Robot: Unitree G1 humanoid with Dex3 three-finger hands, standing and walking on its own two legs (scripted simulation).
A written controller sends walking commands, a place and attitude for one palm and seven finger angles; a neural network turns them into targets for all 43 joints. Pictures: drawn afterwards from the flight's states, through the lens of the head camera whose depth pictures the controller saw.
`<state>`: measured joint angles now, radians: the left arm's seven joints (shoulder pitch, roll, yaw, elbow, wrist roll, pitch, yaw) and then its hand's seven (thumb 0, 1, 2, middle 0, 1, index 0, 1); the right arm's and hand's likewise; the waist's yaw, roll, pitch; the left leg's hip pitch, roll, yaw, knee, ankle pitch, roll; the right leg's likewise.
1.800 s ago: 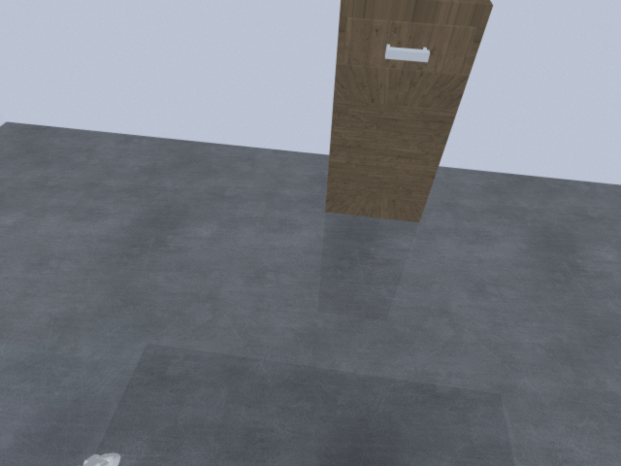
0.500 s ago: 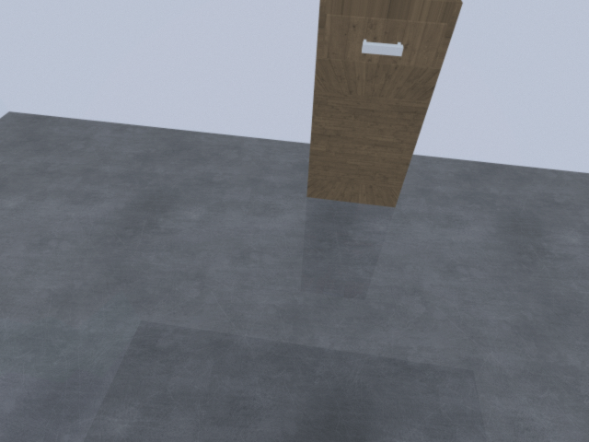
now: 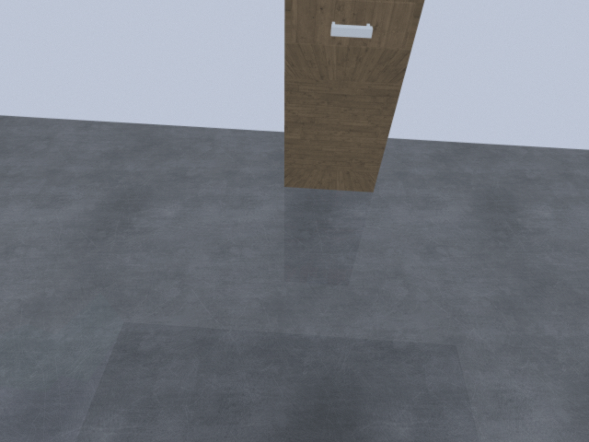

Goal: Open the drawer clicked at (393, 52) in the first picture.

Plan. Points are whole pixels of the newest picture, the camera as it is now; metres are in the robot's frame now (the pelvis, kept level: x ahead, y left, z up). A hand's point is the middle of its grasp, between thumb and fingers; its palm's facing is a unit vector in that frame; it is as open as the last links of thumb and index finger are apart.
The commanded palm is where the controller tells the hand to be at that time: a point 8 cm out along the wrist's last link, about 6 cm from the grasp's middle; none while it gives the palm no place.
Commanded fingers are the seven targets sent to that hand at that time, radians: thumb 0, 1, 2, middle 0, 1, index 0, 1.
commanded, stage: walk to a spot facing it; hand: left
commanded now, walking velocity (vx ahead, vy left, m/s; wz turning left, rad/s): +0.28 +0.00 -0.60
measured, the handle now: (351, 28) +1.32 -0.09 +0.01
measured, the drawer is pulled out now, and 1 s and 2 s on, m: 0.00 0.00 0.00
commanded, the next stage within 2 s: none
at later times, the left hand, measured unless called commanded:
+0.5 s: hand out of the picture +0.09 +0.20 -0.17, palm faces -0.11 -0.98 -0.17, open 7.4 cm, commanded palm none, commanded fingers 0.00 0.90 0.90 -0.20 -0.30 -0.20 -0.30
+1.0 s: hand (282, 245) +0.53 +0.07 -0.15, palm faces -0.59 -0.79 -0.16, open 7.4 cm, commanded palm none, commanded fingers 0.00 0.90 0.90 -0.20 -0.30 -0.20 -0.30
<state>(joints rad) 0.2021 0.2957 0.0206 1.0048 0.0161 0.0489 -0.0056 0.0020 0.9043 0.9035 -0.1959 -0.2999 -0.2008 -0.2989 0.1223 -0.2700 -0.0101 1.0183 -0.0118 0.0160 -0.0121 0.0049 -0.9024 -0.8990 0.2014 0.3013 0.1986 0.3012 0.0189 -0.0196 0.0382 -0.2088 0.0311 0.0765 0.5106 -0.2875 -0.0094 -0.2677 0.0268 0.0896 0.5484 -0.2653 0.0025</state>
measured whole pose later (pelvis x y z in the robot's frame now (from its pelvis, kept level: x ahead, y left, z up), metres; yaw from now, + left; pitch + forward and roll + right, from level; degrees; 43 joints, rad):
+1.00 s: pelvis +0.30 +0.00 +0.00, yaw -34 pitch +0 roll -1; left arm 0.06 0.23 0.09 0.91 0.04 0.05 -0.05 0.00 0.91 0.90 -0.19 -0.30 -0.19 -0.30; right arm 0.48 -0.17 -0.03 1.09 -0.02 -0.07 -0.03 0.00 -0.91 -0.90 0.20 0.30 0.20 0.30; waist -0.06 -0.04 0.07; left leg 0.04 0.07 0.40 0.35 -0.38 0.00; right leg -0.61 -0.08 -0.10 0.86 -0.14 0.01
